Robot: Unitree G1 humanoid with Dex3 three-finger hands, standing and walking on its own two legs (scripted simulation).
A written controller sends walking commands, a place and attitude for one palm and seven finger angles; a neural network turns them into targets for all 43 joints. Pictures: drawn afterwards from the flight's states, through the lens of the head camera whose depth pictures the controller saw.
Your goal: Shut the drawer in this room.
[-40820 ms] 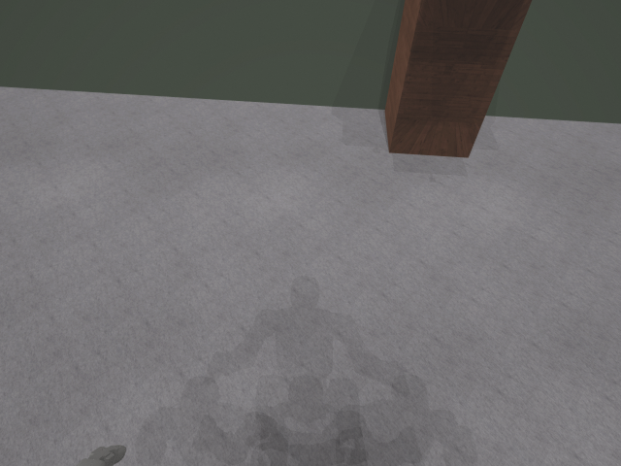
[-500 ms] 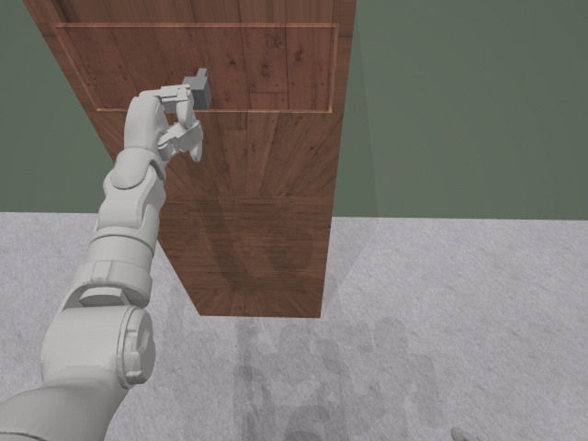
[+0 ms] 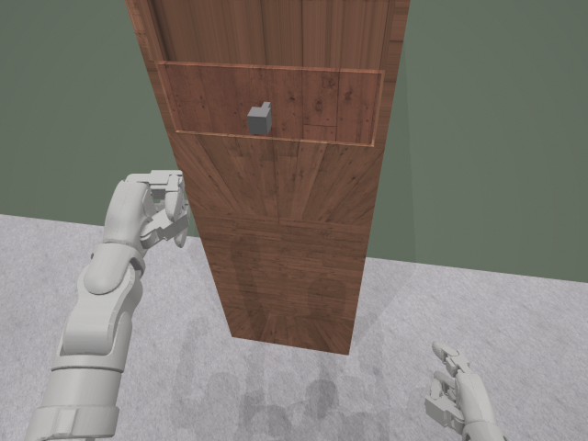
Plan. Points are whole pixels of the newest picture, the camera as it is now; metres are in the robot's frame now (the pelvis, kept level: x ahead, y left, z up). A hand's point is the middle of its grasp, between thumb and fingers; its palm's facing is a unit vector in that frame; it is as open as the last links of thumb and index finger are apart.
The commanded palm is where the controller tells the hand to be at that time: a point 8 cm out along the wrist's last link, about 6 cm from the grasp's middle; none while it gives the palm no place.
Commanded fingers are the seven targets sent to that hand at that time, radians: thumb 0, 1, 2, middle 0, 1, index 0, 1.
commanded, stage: draw the hand back to the body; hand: left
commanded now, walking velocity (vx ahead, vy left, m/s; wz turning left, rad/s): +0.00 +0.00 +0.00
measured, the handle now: (262, 115) +0.59 +0.12 +0.18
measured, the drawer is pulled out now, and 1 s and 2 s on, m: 0.00 0.00 0.00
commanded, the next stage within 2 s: step back with the hand held close in 0.78 s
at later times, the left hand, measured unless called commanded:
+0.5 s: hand (95, 305) +0.21 +0.23 +0.17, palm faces +0.35 -0.88 -0.33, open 3.3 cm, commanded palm +0.15 +0.27 +0.18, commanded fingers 0.00 0.90 0.90 -1.40 -1.60 -1.40 -1.60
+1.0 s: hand (65, 321) +0.18 +0.25 +0.17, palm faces +0.42 -0.81 -0.40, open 3.3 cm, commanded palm +0.13 +0.28 +0.18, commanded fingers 0.00 0.90 0.90 -1.40 -1.60 -1.40 -1.60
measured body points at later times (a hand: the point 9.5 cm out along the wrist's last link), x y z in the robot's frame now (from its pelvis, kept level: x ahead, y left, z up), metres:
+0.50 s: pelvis -0.01 +0.01 +0.00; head -0.03 -0.02 +0.45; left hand +0.18 +0.27 +0.18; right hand +0.17 -0.22 -0.09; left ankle -0.05 +0.11 -0.74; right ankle +0.02 -0.12 -0.74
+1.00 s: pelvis -0.01 +0.00 +0.00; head -0.02 -0.02 +0.45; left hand +0.16 +0.29 +0.19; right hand +0.18 -0.21 -0.07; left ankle -0.05 +0.11 -0.74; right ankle +0.02 -0.12 -0.74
